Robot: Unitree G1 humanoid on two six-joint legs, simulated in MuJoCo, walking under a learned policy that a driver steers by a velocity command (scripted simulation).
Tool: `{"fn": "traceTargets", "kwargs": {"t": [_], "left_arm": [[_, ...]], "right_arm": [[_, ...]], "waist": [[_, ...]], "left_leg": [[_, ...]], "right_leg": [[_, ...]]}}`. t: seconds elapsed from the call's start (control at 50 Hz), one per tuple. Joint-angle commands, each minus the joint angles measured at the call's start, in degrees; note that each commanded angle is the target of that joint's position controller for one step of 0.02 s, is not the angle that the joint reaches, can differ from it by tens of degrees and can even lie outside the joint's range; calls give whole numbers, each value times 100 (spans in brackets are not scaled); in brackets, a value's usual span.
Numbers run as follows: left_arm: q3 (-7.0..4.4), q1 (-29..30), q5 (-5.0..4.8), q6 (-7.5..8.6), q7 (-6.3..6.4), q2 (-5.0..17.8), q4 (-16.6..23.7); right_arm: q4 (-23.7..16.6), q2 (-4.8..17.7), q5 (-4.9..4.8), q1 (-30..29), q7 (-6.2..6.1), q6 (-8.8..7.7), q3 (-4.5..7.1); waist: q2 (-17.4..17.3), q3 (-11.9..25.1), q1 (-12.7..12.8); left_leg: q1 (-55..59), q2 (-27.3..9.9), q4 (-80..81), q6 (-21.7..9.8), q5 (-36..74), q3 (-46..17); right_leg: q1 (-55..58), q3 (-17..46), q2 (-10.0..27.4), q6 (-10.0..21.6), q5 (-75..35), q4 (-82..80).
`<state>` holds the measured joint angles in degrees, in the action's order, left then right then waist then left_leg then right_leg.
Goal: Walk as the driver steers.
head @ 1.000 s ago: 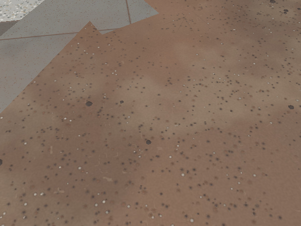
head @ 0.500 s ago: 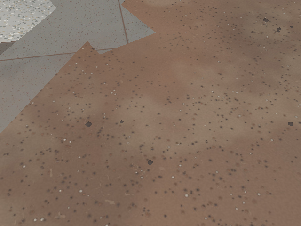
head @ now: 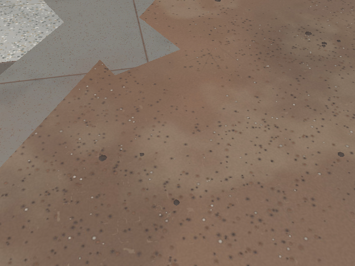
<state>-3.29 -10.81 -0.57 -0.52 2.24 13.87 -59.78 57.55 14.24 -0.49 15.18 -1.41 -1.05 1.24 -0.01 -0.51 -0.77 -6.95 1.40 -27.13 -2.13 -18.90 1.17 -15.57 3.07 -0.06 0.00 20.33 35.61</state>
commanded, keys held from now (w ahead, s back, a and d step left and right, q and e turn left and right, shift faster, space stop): w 0.42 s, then w+q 0.08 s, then no key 0.50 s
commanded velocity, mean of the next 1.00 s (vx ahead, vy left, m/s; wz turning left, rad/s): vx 0.28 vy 0.00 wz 0.04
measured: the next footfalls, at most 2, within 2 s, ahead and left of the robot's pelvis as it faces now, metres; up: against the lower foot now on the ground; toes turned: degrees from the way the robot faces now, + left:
right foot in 0.20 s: +0.12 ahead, -0.16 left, +0.00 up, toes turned -2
left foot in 0.68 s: +0.47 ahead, +0.07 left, +0.00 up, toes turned +5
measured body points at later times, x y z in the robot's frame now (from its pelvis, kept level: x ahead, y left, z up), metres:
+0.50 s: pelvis +0.18 -0.06 +0.01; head +0.19 -0.07 +0.46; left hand +0.13 +0.18 -0.14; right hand +0.34 -0.32 -0.11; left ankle +0.32 +0.11 -0.68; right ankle +0.08 -0.15 -0.74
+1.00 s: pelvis +0.37 -0.01 +0.00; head +0.38 -0.01 +0.45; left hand +0.44 +0.25 -0.14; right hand +0.48 -0.26 -0.14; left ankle +0.43 +0.07 -0.74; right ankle +0.42 -0.16 -0.73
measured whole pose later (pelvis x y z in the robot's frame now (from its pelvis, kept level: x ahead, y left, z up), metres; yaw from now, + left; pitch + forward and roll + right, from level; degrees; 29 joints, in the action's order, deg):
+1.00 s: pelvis +0.37 -0.01 +0.00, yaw +3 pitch +0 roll +1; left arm -2.0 -8.4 0.6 -0.3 2.7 13.9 -57.3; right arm 55.1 13.0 0.9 8.6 0.2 -2.3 1.5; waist 1.4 -1.9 -0.7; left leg -17.4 4.0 -23.6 -4.3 -6.3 4.2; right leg -21.6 2.3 4.4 -1.2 14.9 36.6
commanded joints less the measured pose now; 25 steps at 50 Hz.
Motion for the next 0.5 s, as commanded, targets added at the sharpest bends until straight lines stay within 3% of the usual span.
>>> {"fn": "traceTargets", "kwargs": {"t": [0.02,0.06,0.12,0.16,0.18,0.2,0.22,0.24,0.26,0.28,0.32,0.34,0.42,0.5], "left_arm": [[-112,843,-93,311,-98,624,522],[-106,786,-128,440,-189,562,486],[-74,738,-121,558,-274,410,410],[-128,14,-124,541,-290,463,91],[-207,-503,-133,507,-259,602,-84],[-303,-1105,-153,501,-210,856,-203],[-403,-1760,-108,492,-154,1446,-261],[-346,-1901,4,593,-260,1470,-340],[-227,-1257,-11,686,-295,1178,-163],[-124,-838,-11,734,-322,833,-13],[-5,-455,27,732,-364,587,127],[23,-521,55,705,-355,566,106],[19,-912,71,653,-224,761,11],[5,-1053,88,647,-125,855,27]], "right_arm": [[-147,1193,-6,374,-77,-165,313],[-194,1043,-71,355,-40,-232,309],[-246,1124,-119,256,17,-218,355],[-267,1149,-149,181,48,-176,363],[-283,1053,-126,166,57,-190,320],[-329,794,-87,61,77,-224,229],[-586,289,47,-22,98,-284,81],[-764,404,-128,-96,64,-375,134],[-811,741,-289,-198,74,-455,206],[-796,841,-309,-244,115,-516,233],[-714,845,-144,-241,122,-533,306],[-711,746,-117,-203,160,-501,307],[-929,500,-52,-766,194,-388,271],[-1202,289,-99,-1559,272,-371,155]], "waist": [[-807,-1052,-277],[-578,-966,-217],[-611,-612,-109],[-559,-349,248],[-482,-148,490],[-89,90,810],[1497,487,893],[1649,590,841],[954,-52,587],[765,-346,456],[468,-489,236],[593,-444,178],[306,-528,248],[370,-651,445]], "left_leg": [[-48,-2222,2149,-1290,-2174,-2861],[449,-2056,2026,-1139,-1416,-2431],[-19,-1485,1781,-870,-461,-1388],[-861,-1221,1335,-756,-239,-976],[-1206,-1084,910,-645,118,-832],[-1638,-773,-249,-367,519,-409],[-2672,-207,-2492,101,-478,242],[-3453,153,-3805,95,-1447,-383],[-4028,-315,-4364,-71,-1084,-679],[-4089,-564,-4361,-205,-468,-643],[-3724,-870,-3795,-227,382,-542],[-3470,-937,-3590,-175,621,-484],[-3618,-906,-2603,152,1263,-216],[-3127,-689,-1195,155,2282,65]], "right_leg": [[-1963,-91,323,160,700,1415],[-2234,-91,527,220,645,1153],[-866,-574,265,164,-59,-36],[676,-925,-101,89,-1000,-630],[1407,-928,-221,127,-959,-697],[2149,-268,221,334,-647,-1025],[2880,2024,1675,994,207,-1885],[2785,4010,2335,1719,1444,-2669],[2428,3580,2298,1636,1870,-2675],[2117,2806,1972,1361,1493,-2692],[1634,1653,1492,995,45,-2788],[1462,1312,1400,947,-451,-2833],[1382,580,1237,1099,-1913,-2997],[1116,-200,1098,975,-2090,-3239]]}}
